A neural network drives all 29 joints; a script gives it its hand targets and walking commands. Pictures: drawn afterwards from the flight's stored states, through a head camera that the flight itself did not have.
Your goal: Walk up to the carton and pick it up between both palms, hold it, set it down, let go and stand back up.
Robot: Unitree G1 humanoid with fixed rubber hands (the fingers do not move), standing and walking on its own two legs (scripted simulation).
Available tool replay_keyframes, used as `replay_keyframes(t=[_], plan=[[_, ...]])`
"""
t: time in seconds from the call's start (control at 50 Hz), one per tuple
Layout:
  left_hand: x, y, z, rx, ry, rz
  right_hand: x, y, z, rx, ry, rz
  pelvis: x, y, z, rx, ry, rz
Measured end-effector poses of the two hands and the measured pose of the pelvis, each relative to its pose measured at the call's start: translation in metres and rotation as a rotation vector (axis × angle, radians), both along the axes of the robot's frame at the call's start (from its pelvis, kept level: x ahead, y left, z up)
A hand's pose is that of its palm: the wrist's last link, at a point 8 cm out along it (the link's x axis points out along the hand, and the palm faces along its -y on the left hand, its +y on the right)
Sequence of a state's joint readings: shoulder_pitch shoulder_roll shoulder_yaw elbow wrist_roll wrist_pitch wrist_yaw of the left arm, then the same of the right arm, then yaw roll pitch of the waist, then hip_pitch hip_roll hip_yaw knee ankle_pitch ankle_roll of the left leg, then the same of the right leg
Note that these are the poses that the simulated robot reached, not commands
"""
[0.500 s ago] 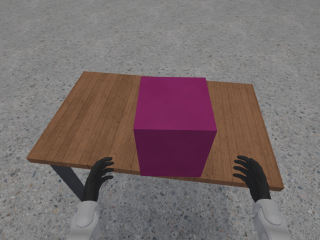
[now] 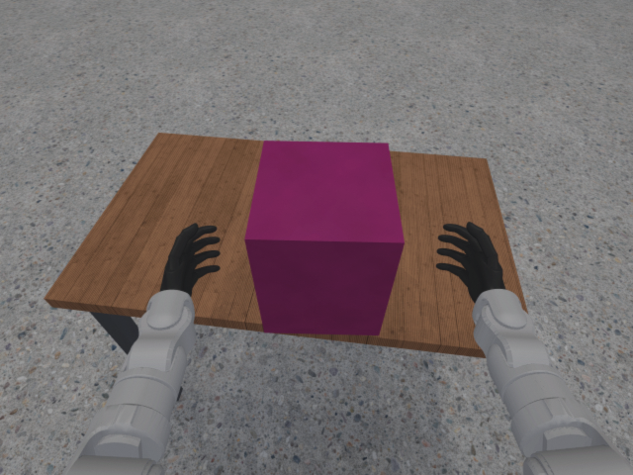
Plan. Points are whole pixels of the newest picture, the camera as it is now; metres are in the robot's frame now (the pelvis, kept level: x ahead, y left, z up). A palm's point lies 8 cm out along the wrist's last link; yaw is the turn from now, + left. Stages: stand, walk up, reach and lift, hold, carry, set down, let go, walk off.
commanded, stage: reach and lift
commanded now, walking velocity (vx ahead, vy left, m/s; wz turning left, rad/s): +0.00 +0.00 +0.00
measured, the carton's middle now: (323, 241) +0.48 +0.00 -0.01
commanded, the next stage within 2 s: none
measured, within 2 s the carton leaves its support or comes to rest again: neither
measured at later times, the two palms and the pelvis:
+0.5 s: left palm (175, 211) +0.42 +0.20 +0.11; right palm (481, 203) +0.43 -0.21 +0.12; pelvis +0.01 +0.00 +0.00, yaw +1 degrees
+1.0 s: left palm (175, 157) +0.47 +0.20 +0.16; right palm (482, 149) +0.48 -0.20 +0.17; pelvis +0.01 +0.00 +0.00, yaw +1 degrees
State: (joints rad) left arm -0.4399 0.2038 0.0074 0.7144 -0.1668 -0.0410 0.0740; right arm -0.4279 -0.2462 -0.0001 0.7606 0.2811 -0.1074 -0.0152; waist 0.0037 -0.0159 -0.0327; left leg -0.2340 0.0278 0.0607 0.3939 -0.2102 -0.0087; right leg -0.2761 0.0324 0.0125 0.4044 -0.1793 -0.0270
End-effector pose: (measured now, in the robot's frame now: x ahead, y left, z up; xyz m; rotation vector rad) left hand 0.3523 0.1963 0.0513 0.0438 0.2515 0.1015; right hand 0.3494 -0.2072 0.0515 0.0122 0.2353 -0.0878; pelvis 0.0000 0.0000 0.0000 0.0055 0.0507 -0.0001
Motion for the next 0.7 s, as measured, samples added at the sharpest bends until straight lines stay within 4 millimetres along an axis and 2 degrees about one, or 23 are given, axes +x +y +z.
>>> replay_keyframes(t=[0.14,0.3,0.46,0.7], plan=[[0.025,0.000,0.018,0.004,-0.007,-0.004,0.028,0.004,0.013,0.009,-0.007,-0.005,-0.001,-0.002,-0.001,-0.003,0.052,0.005],[0.048,0.001,0.040,0.001,-0.014,-0.016,0.055,0.003,0.039,-0.001,-0.031,-0.013,0.004,-0.002,0.000,-0.010,0.074,0.009],[0.067,0.004,0.058,0.001,-0.006,-0.013,0.075,0.001,0.063,-0.007,-0.020,-0.019,0.008,-0.002,0.001,-0.014,0.087,0.011],[0.093,0.006,0.085,0.014,0.001,-0.009,0.102,0.004,0.087,0.012,-0.015,-0.026,0.012,0.003,0.001,-0.022,0.128,0.012]])
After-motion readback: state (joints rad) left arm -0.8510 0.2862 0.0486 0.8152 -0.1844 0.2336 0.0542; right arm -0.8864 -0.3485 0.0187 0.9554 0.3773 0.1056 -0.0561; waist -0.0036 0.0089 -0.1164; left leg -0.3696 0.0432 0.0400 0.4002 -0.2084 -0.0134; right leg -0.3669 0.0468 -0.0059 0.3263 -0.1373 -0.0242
